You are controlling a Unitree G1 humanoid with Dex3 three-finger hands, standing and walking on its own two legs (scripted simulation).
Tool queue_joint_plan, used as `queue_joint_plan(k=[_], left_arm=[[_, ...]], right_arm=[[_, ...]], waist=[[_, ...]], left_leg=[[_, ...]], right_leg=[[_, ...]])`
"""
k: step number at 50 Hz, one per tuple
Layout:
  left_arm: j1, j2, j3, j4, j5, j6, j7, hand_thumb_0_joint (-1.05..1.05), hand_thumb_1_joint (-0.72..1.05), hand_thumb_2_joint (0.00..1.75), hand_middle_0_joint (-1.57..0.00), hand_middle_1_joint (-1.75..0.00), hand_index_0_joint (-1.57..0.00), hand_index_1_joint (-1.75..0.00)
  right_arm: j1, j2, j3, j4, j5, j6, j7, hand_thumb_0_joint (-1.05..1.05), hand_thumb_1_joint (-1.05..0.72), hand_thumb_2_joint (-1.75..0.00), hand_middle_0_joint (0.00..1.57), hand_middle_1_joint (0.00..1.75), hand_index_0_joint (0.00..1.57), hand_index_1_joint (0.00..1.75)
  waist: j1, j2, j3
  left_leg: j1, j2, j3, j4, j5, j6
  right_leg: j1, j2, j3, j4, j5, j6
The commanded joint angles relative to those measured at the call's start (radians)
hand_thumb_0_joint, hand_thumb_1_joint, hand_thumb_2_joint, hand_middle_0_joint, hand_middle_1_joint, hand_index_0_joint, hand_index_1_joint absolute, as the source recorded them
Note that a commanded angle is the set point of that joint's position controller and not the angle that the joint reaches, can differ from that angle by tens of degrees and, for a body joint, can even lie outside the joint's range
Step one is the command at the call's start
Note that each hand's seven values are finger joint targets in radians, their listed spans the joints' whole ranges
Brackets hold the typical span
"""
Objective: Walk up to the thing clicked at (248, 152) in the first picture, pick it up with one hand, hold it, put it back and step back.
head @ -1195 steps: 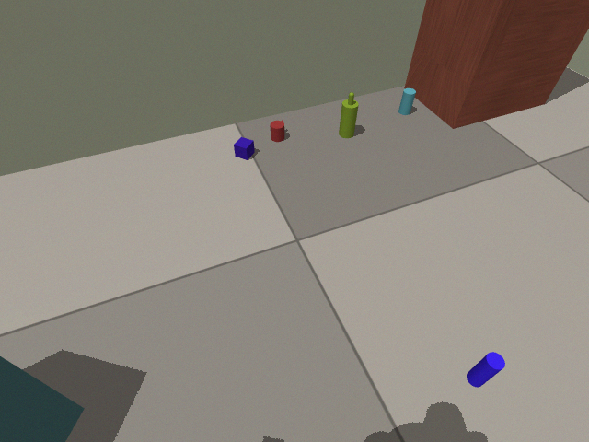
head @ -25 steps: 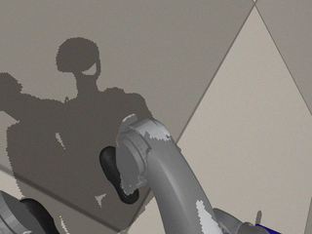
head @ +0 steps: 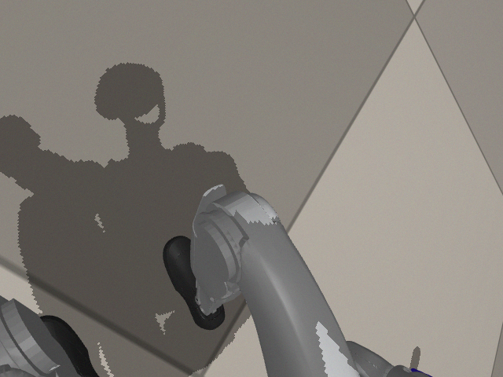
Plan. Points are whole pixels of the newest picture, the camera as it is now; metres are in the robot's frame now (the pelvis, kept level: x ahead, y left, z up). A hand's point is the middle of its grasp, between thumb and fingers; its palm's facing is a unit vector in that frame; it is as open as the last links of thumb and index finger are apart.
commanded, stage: settle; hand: left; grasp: from above
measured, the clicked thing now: out of the picture +0.46 +0.37 -0.29
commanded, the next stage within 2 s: lift in 0.48 s
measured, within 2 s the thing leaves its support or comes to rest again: leaves its support in 0.04 s
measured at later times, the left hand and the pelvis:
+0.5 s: hand out of the picture +0.46 +0.38 -0.18, palm faces +0.08 -0.47 -0.88, open 10.5 cm; pelvis +0.01 +0.00 +0.01, yaw +2 degrees
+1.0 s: hand out of the picture +0.45 +0.39 -0.11, palm faces +0.13 -0.47 -0.87, open 10.4 cm; pelvis +0.01 -0.01 +0.03, yaw +6 degrees
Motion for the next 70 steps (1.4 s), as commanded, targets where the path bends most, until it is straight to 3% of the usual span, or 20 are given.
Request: queue_joint_plan(k=[1, 6, 9, 15, 27, 29, 31, 34, 38, 41, 42, 45, 47, 48, 49, 51, 58, 63, 65, 70], left_arm=[[-0.330, 0.252, -0.018, -0.240, 0.067, 0.007, 0.058, 0.00, 0.22, 0.81, -0.72, -0.62, -0.68, -0.66], [-0.344, 0.198, -0.012, -0.258, 0.065, 0.041, 0.027, 0.00, 0.22, 0.83, -0.70, -0.65, -0.67, -0.69], [-0.303, 0.130, -0.053, -0.190, 0.074, 0.064, -0.008, 0.00, 0.27, 0.85, -0.73, -0.69, -0.70, -0.73], [-0.296, 0.090, -0.040, -0.152, 0.060, 0.091, -0.035, 0.00, 0.23, 0.85, -0.70, -0.70, -0.67, -0.73], [-0.373, 0.147, 0.000, -0.290, 0.116, 0.095, -0.044, 0.00, 0.22, 0.84, -0.71, -0.67, -0.67, -0.71], [-0.378, 0.150, 0.009, -0.278, 0.126, 0.100, -0.045, 0.00, 0.24, 0.84, -0.73, -0.66, -0.69, -0.71], [-0.392, 0.150, 0.020, -0.295, 0.137, 0.104, -0.045, 0.00, 0.40, 0.91, -0.89, -0.72, -0.85, -0.76], [-0.343, 0.075, 0.001, -0.223, 0.118, 0.120, -0.070, 0.00, 0.64, 0.94, -1.03, -0.72, -1.00, -0.76], [-0.351, 0.067, 0.013, -0.247, 0.104, 0.137, -0.089, 0.00, 0.66, 0.91, -1.04, -0.70, -1.01, -0.73], [-0.316, 0.031, -0.011, -0.248, 0.101, 0.146, -0.117, 0.00, 0.68, 0.91, -1.06, -0.70, -1.03, -0.73], [-0.342, 0.059, 0.013, -0.303, 0.101, 0.143, -0.116, 0.00, 0.66, 0.90, -1.04, -0.70, -1.01, -0.73], [-0.310, 0.013, 0.008, -0.293, 0.093, 0.156, -0.121, 0.00, 0.64, 0.92, -1.03, -0.71, -1.00, -0.75], [-0.328, 0.017, 0.022, -0.370, 0.089, 0.158, -0.131, 0.00, 0.62, 0.93, -1.01, -0.73, -0.98, -0.76], [-0.332, 0.031, 0.043, -0.423, 0.085, 0.163, -0.128, 0.00, 0.62, 0.92, -1.02, -0.71, -0.98, -0.75], [-0.312, 0.014, 0.045, -0.433, 0.079, 0.172, -0.131, 0.00, 0.61, 0.94, -1.01, -0.73, -0.97, -0.76], [-0.266, -0.049, 0.025, -0.440, 0.069, 0.186, -0.142, 0.00, 0.62, 0.99, -1.00, -0.76, -0.97, -0.80], [-0.168, -0.159, -0.031, -0.555, 0.038, 0.228, -0.183, 0.00, 0.69, 1.03, -1.06, -0.74, -1.02, -0.78], [-0.100, -0.263, -0.080, -0.563, -0.010, 0.259, -0.220, 0.00, 0.71, 1.05, -1.09, -0.72, -1.04, -0.77], [-0.100, -0.247, -0.084, -0.584, 0.000, 0.268, -0.228, 0.00, 0.69, 1.08, -1.05, -0.76, -1.01, -0.80], [-0.049, -0.320, -0.132, -0.560, 0.025, 0.296, -0.224, 0.00, 0.67, 1.09, -1.02, -0.81, -0.99, -0.84]], right_arm=[[0.227, -0.338, -0.121, 0.045, 0.007, 0.009, 0.007, 0.00, -0.90, -0.90, 0.20, 0.30, 0.20, 0.30], [0.281, -0.316, -0.151, 0.052, 0.031, 0.023, 0.013, 0.00, -0.90, -0.90, 0.20, 0.30, 0.20, 0.30], [0.308, -0.301, -0.158, 0.071, 0.038, 0.032, 0.012, 0.00, -0.90, -0.90, 0.20, 0.30, 0.20, 0.30], [0.335, -0.287, -0.196, 0.082, 0.047, 0.042, 0.007, 0.00, -0.90, -0.90, 0.20, 0.30, 0.20, 0.30], [0.332, -0.257, -0.239, 0.121, 0.043, 0.052, -0.016, 0.00, -0.90, -0.90, 0.20, 0.30, 0.20, 0.30], [0.339, -0.257, -0.247, 0.124, 0.051, 0.052, -0.017, 0.00, -0.90, -0.90, 0.20, 0.30, 0.20, 0.30], [0.334, -0.253, -0.258, 0.122, 0.054, 0.054, -0.019, 0.00, -0.92, -0.91, 0.20, 0.30, 0.20, 0.30], [0.330, -0.239, -0.269, 0.142, 0.060, 0.059, -0.018, 0.00, -0.91, -0.91, 0.20, 0.30, 0.20, 0.30], [0.333, -0.241, -0.291, 0.153, 0.075, 0.059, -0.016, 0.00, -0.91, -0.90, 0.20, 0.30, 0.20, 0.30], [0.346, -0.227, -0.301, 0.177, 0.083, 0.064, -0.017, 0.00, -0.91, -0.90, 0.20, 0.30, 0.20, 0.30], [0.350, -0.233, -0.317, 0.174, 0.090, 0.063, -0.018, 0.00, -0.91, -0.90, 0.20, 0.30, 0.20, 0.30], [0.347, -0.216, -0.337, 0.198, 0.089, 0.068, -0.018, 0.00, -0.92, -0.91, 0.20, 0.30, 0.20, 0.30], [0.349, -0.213, -0.355, 0.194, 0.095, 0.070, -0.022, 0.00, -0.91, -0.90, 0.20, 0.30, 0.20, 0.30], [0.344, -0.215, -0.373, 0.183, 0.104, 0.071, -0.024, 0.00, -0.91, -0.90, 0.20, 0.30, 0.20, 0.30], [0.335, -0.211, -0.387, 0.192, 0.105, 0.076, -0.025, 0.00, -0.91, -0.91, 0.20, 0.30, 0.20, 0.30], [0.338, -0.205, -0.402, 0.199, 0.117, 0.086, -0.030, 0.00, -0.91, -0.90, 0.20, 0.30, 0.20, 0.30], [0.305, -0.157, -0.456, 0.231, 0.154, 0.101, -0.081, 0.00, -0.90, -0.90, 0.20, 0.30, 0.20, 0.30], [0.297, -0.130, -0.464, 0.236, 0.163, 0.104, -0.141, 0.00, -0.89, -0.90, 0.20, 0.30, 0.20, 0.30], [0.290, -0.132, -0.463, 0.228, 0.163, 0.095, -0.168, 0.00, -0.89, -0.90, 0.20, 0.30, 0.20, 0.30], [0.256, -0.131, -0.462, 0.197, 0.166, 0.070, -0.222, 0.00, -0.88, -0.90, 0.20, 0.30, 0.20, 0.30]], waist=[[-0.033, 0.752, -0.774], [-0.021, 0.786, -0.835], [-0.031, 0.713, -0.771], [-0.007, 0.647, -0.785], [0.042, 0.680, -0.886], [0.059, 0.687, -0.925], [0.070, 0.713, -0.964], [0.070, 0.673, -0.905], [0.105, 0.647, -0.968], [0.102, 0.575, -0.961], [0.133, 0.604, -1.026], [0.142, 0.565, -1.027], [0.161, 0.562, -1.092], [0.194, 0.597, -1.164], [0.202, 0.599, -1.176], [0.212, 0.592, -1.185], [0.257, 0.491, -1.184], [0.233, 0.364, -1.122], [0.241, 0.338, -1.113], [0.248, 0.295, -1.079]], left_leg=[[0.642, 0.025, 0.050, -0.284, 0.309, -0.021], [0.694, 0.024, 0.069, -0.276, 0.394, -0.027], [0.607, 0.014, 0.094, -0.258, 0.377, -0.012], [0.573, 0.005, 0.090, -0.296, 0.320, -0.007], [0.610, -0.006, 0.138, -0.319, 0.301, 0.001], [0.620, -0.006, 0.153, -0.311, 0.307, 0.001], [0.645, -0.006, 0.152, -0.318, 0.318, -0.003], [0.628, -0.005, 0.142, -0.332, 0.297, -0.005], [0.619, -0.009, 0.162, -0.329, 0.308, 0.004], [0.574, -0.017, 0.177, -0.334, 0.296, 0.014], [0.596, -0.018, 0.187, -0.333, 0.310, 0.013], [0.591, -0.022, 0.202, -0.350, 0.328, 0.015], [0.617, -0.024, 0.210, -0.358, 0.351, 0.015], [0.664, -0.024, 0.220, -0.362, 0.363, 0.012], [0.692, -0.025, 0.217, -0.383, 0.372, 0.008], [0.726, -0.024, 0.227, -0.408, 0.381, 0.004], [0.782, -0.035, 0.255, -0.535, 0.267, 0.014], [0.820, -0.036, 0.246, -0.633, 0.208, 0.018], [0.851, -0.037, 0.244, -0.686, 0.201, 0.017], [0.967, -0.038, 0.246, -0.805, 0.232, 0.009]], right_leg=[[0.395, 0.043, -0.036, -0.185, 0.336, -0.019], [0.378, 0.046, -0.035, -0.184, 0.373, -0.023], [0.379, 0.054, -0.026, -0.204, 0.387, -0.014], [0.352, 0.051, -0.020, -0.208, 0.340, -0.015], [0.381, 0.039, 0.017, -0.230, 0.315, -0.014], [0.392, 0.043, 0.023, -0.235, 0.321, -0.015], [0.381, 0.038, 0.024, -0.227, 0.321, -0.018], [0.326, 0.036, 0.015, -0.218, 0.287, -0.021], [0.349, 0.035, 0.023, -0.228, 0.299, -0.014], [0.387, 0.038, 0.039, -0.249, 0.298, -0.006], [0.399, 0.038, 0.043, -0.250, 0.304, -0.008], [0.426, 0.037, 0.053, -0.260, 0.330, -0.008], [0.462, 0.035, 0.063, -0.262, 0.360, -0.009], [0.469, 0.034, 0.071, -0.273, 0.363, -0.014], [0.465, 0.029, 0.068, -0.271, 0.361, -0.018], [0.474, 0.032, 0.075, -0.288, 0.369, -0.023], [0.516, 0.030, 0.122, -0.426, 0.225, -0.031], [0.587, 0.026, 0.144, -0.543, 0.154, -0.022], [0.628, 0.023, 0.154, -0.593, 0.143, -0.020], [0.744, 0.020, 0.163, -0.693, 0.179, -0.018]])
